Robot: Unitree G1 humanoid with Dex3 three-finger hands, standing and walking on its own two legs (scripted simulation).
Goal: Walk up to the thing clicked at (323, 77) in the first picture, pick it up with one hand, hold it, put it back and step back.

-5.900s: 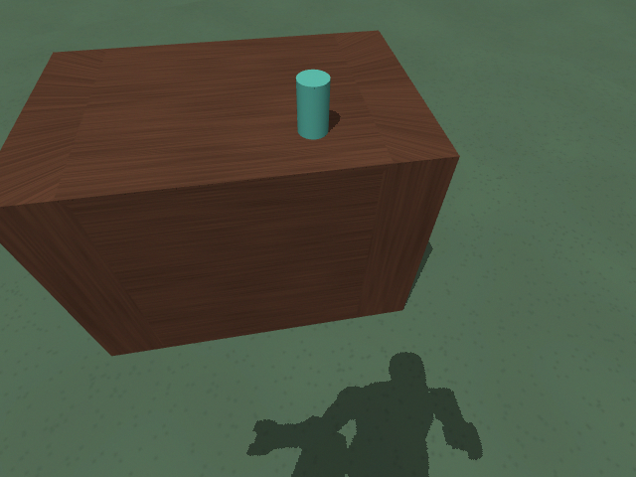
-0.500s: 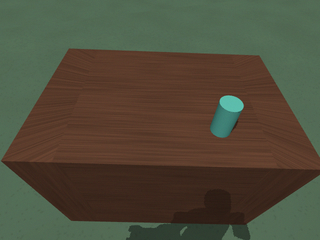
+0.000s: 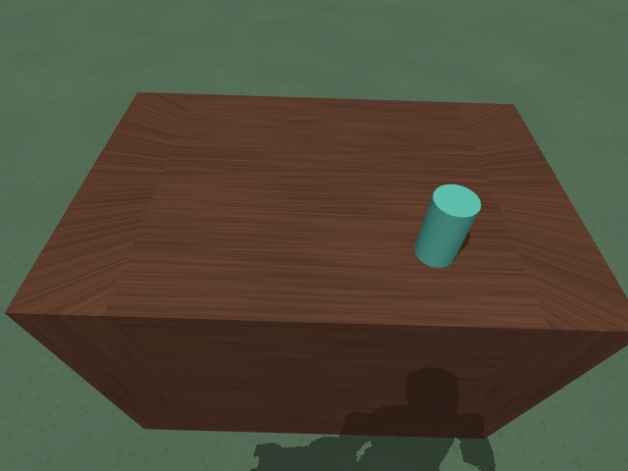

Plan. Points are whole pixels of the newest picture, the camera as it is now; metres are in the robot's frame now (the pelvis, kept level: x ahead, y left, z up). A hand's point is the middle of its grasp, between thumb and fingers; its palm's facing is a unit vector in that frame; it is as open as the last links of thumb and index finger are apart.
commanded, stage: stand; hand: right
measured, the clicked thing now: (444, 227) +0.49 -0.21 -0.01
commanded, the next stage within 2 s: rise first in 0.62 s
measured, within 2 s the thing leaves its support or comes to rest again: neither
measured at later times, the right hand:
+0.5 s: hand out of the picture +0.09 -0.26 -0.15, palm faces -0.01 +0.94 -0.35, open 7.4 cm
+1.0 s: hand (505, 452) +0.17 -0.25 -0.11, palm faces +0.19 +0.93 -0.32, open 11.9 cm
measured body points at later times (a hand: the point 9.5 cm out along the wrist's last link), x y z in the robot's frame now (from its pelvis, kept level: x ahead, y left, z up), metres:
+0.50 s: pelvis +0.01 +0.00 +0.00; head +0.02 +0.00 +0.45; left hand +0.08 +0.30 -0.13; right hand +0.09 -0.31 -0.13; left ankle +0.07 +0.12 -0.74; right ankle -0.05 -0.15 -0.74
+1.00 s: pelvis -0.01 +0.00 -0.01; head +0.03 +0.00 +0.44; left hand +0.17 +0.28 -0.11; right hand +0.16 -0.30 -0.09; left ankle +0.07 +0.12 -0.74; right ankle -0.05 -0.15 -0.74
